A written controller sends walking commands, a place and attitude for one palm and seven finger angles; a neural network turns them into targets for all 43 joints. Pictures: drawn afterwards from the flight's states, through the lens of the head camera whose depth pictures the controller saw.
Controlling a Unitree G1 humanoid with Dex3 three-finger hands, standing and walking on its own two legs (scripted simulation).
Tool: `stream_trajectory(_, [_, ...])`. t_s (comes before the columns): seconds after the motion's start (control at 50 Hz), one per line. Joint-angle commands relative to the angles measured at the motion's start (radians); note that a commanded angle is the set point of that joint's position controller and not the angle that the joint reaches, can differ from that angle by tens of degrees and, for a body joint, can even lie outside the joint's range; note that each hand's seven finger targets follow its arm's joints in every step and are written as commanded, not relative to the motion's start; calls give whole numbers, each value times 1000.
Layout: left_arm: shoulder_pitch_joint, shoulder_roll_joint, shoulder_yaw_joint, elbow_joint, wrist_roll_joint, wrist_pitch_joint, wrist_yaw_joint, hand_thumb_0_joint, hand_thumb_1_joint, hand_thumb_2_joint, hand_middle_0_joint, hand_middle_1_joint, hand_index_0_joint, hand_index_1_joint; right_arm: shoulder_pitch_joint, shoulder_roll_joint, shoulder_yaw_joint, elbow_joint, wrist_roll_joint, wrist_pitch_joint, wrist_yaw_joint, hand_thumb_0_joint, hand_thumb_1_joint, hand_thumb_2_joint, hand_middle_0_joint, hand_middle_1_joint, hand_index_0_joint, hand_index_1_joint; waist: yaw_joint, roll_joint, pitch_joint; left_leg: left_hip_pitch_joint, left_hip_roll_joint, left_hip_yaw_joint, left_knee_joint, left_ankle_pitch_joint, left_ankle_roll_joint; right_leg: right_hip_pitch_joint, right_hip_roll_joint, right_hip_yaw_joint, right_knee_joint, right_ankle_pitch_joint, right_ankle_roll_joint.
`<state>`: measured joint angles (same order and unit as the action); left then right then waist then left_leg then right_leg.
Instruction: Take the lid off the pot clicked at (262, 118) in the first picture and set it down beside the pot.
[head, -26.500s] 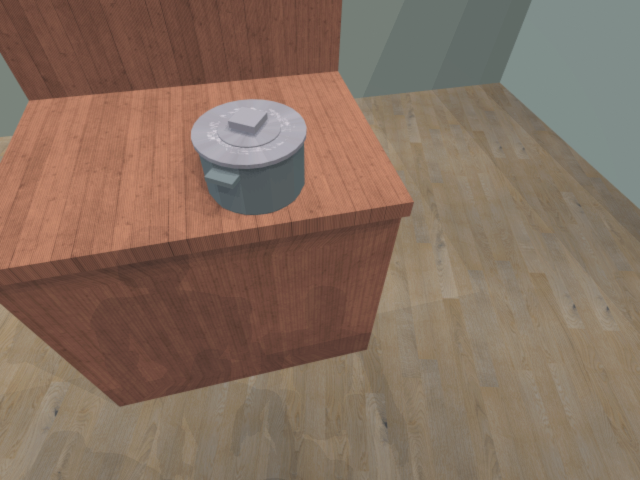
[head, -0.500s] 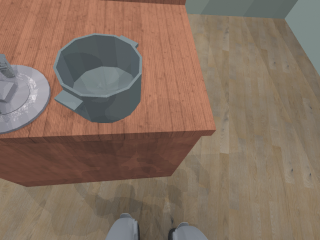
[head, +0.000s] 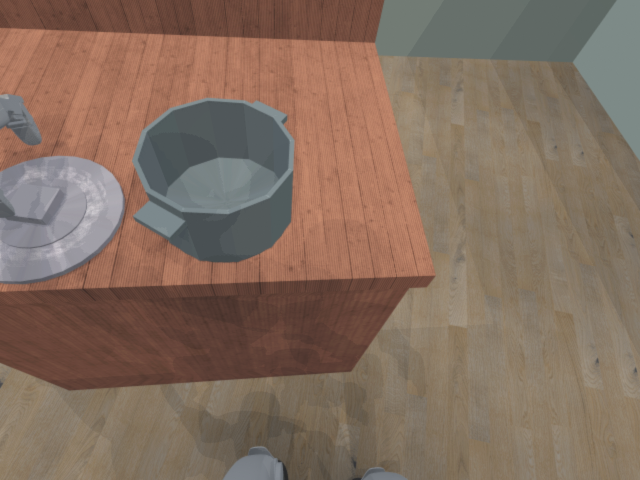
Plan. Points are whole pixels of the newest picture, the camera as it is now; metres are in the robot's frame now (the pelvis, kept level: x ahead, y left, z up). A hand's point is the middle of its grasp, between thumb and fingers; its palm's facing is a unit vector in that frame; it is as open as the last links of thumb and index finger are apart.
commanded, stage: raise the empty hand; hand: left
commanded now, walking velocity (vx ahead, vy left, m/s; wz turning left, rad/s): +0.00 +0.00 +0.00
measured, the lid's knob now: (34, 204) +0.46 +0.36 +0.02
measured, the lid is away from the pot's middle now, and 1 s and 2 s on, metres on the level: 0.24 0.24 0.24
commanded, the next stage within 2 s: draw the hand back to the body in 0.66 s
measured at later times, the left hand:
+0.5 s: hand out of the picture +0.44 +0.36 +0.16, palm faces -0.36 -0.17 -0.92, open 10.9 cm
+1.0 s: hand out of the picture +0.43 +0.36 +0.17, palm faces -0.33 -0.18 -0.93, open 10.9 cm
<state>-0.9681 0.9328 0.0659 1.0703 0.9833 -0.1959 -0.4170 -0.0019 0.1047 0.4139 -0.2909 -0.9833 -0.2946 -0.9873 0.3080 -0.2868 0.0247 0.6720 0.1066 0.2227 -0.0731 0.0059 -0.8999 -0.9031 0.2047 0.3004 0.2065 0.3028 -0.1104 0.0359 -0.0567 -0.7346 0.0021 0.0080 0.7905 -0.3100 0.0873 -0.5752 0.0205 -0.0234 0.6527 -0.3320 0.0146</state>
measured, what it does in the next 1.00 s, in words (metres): stands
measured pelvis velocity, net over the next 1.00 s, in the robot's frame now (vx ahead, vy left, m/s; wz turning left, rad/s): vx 0.00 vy -0.02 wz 0.01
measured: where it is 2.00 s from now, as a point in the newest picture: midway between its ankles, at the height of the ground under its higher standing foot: outside the picture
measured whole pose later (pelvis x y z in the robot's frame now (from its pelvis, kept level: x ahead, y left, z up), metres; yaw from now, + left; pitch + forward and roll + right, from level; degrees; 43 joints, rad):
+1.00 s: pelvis +0.00 -0.02 +0.02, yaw +1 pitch +10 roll -3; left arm -0.93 0.96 0.10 0.98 0.93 -0.13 -0.48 0.00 0.10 0.41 -0.29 -0.98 -0.29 -0.99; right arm 0.28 -0.30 0.01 0.66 0.11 0.26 -0.04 0.01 -0.90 -0.90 0.20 0.30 0.20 0.30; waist -0.10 0.03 -0.03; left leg -0.57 0.00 0.01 0.66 -0.26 0.07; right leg -0.43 0.02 -0.02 0.55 -0.29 0.03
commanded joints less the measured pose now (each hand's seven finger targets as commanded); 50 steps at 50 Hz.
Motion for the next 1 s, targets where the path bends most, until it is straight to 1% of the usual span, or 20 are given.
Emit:
stream_trajectory(0.0, [-414, 370, 99, -169, -24, 1, 29, 0, 100, 414, -281, -988, -281, -988, 107, -202, -66, -53, -8, -14, -10, 0, -900, -900, 200, 300, 200, 300, 6, 162, -439, 615, -1, -101, -79, 447, -57, -104, 84, -45, -79, 151, -54])
stream_trajectory(0.04, [-427, 370, 89, -143, -31, 18, 27, 0, 100, 414, -281, -988, -281, -988, 100, -205, -64, -54, -3, -10, -13, 0, -900, -900, 200, 300, 200, 300, 0, 114, -402, 549, -8, -91, -105, 330, -39, -70, 79, -41, -92, 137, -53])
stream_trajectory(0.08, [-488, 303, 20, -199, -24, 19, 20, 0, 100, 414, -281, -988, -281, -988, 91, -203, -64, -53, -3, -14, -11, 0, -900, -900, 200, 300, 200, 300, -1, 177, -395, 602, -2, -106, -127, 342, -51, -106, 80, -50, -100, 118, -60])
stream_trajectory(0.14, [-481, 295, 11, -189, -16, 27, 20, 0, 100, 414, -281, -988, -281, -988, 94, -202, -65, -49, -4, -18, -11, 0, -900, -900, 200, 300, 200, 300, 0, 201, -383, 630, 4, -120, -138, 320, -59, -116, 81, -49, -111, 87, -62])
stream_trajectory(0.26, [-523, 300, 2, -168, -36, 44, -3, 0, 100, 414, -281, -988, -281, -988, 87, -205, -61, -42, 0, -19, -15, 0, -900, -900, 200, 300, 200, 300, -5, 136, -370, 589, -10, -98, -160, 247, -36, -48, 75, -41, -141, 110, -57])
stream_trajectory(0.34, [-553, 314, 1, -190, -31, 46, -5, 0, 100, 414, -281, -988, -281, -988, 79, -206, -59, -39, 0, -26, -15, 0, -900, -900, 200, 300, 200, 300, 0, 169, -373, 613, -7, -101, -170, 265, -40, -37, 75, -45, -148, 111, -62])
stream_trajectory(0.38, [-554, 311, 3, -215, -33, 44, -8, 0, 100, 414, -281, -988, -281, -988, 69, -203, -59, -45, 0, -30, -12, 0, -900, -900, 200, 300, 200, 300, 12, 195, -392, 643, -8, -101, -170, 342, -48, -25, 76, -48, -148, 134, -65])
stream_trajectory(0.44, [-507, 322, 8, -113, -34, 61, -15, 0, 100, 414, -281, -988, -281, -988, 73, -205, -53, -43, 3, -25, -12, 0, -900, -900, 200, 300, 200, 300, 0, 95, -320, 551, -16, -75, -179, 236, -28, 12, 74, -42, -161, 126, -57])
stream_trajectory(0.48, [-558, 351, 14, -162, -32, 68, -20, 0, 100, 414, -281, -988, -281, -988, 63, -209, -51, -48, 4, -25, -8, 0, -900, -900, 200, 300, 200, 300, 15, 132, -362, 562, -21, -65, -184, 272, -29, 48, 70, -41, -157, 158, -61])
stream_trajectory(0.52, [-603, 328, -2, -222, -20, 67, -20, 0, 100, 414, -281, -988, -281, -988, 69, -204, -59, -46, -1, -19, -4, 0, -900, -900, 200, 300, 200, 300, 10, 197, -398, 643, -9, -87, -184, 352, -42, 15, 73, -47, -161, 155, -61])
stream_trajectory(0.62, [-508, 322, -9, -68, -34, 85, -36, 0, 100, 414, -281, -988, -281, -988, 72, -209, -48, -43, 8, -19, -6, 0, -900, -900, 200, 300, 200, 300, -2, 56, -296, 512, -20, -48, -195, 238, -20, 63, 70, -39, -172, 160, -52])
stream_trajectory(0.66, [-561, 305, -34, -120, -29, 93, -37, 0, 100, 414, -281, -988, -281, -988, 71, -210, -54, -41, 7, -16, -1, 0, -900, -900, 200, 300, 200, 300, -5, 93, -326, 536, -20, -49, -202, 252, -20, 65, 68, -38, -174, 169, -53])
stream_trajectory(0.7, [-620, 302, -35, -217, -24, 83, -33, 0, 100, 414, -281, -988, -281, -988, 73, -207, -62, -41, 0, -16, 4, 0, -900, -900, 200, 300, 200, 300, 3, 194, -401, 656, -6, -75, -190, 382, -35, 33, 71, -42, -167, 170, -58])
stream_trajectory(0.74, [-577, 342, 15, -203, -22, 72, -30, 0, 100, 414, -281, -988, -281, -988, 74, -203, -63, -47, -3, -18, 3, 0, -900, -900, 200, 300, 200, 300, 9, 191, -414, 674, -9, -80, -176, 426, -36, 30, 75, -44, -172, 182, -57])
stream_trajectory(0.76, [-515, 358, 48, -163, -30, 70, -31, 0, 100, 414, -281, -988, -281, -988, 73, -200, -62, -50, -1, -18, 3, 0, -900, -900, 200, 300, 200, 300, 13, 130, -402, 638, -14, -67, -172, 412, -26, 59, 75, -44, -168, 202, -53])
stream_trajectory(0.8, [-450, 406, 101, -151, -46, 65, -35, 0, 100, 414, -281, -988, -281, -988, 60, -200, -58, -58, 1, -11, 5, 0, -900, -900, 200, 300, 200, 300, 24, 83, -411, 580, -22, -41, -167, 433, -16, 131, 68, -36, -154, 264, -48])
stream_trajectory(0.84, [-419, 376, 86, -196, -48, 70, -35, 0, 100, 414, -281, -988, -281, -988, 45, -193, -63, -75, -1, 1, 15, 0, -900, -900, 200, 300, 200, 300, 26, 99, -398, 576, -26, -38, -170, 443, -16, 128, 65, -37, -152, 271, -48])
stream_trajectory(0.88, [-418, 347, 66, -277, -46, 68, -33, 0, 100, 414, -281, -988, -281, -988, 21, -188, -67, -86, -4, 7, 27, 0, -900, -900, 200, 300, 200, 300, 32, 163, -398, 627, -21, -46, -168, 507, -23, 96, 67, -45, -153, 261, -55])
stream_trajectory(0.96, [-290, 399, 153, -292, -71, 70, -35, 0, 100, 414, -281, -988, -281, -988, 5, -182, -70, -111, -6, 22, 33, 0, -900, -900, 200, 300, 200, 300, 37, 102, -378, 587, -27, -42, -167, 458, -10, 136, 64, -41, -156, 262, -50])
stream_trajectory(0.98, [-304, 395, 148, -342, -84, 70, -37, 0, 100, 414, -281, -988, -281, -988, -11, -186, -69, -115, -6, 24, 36, 0, -900, -900, 200, 300, 200, 300, 40, 142, -389, 602, -27, -39, -171, 488, -12, 140, 61, -41, -156, 273, -54])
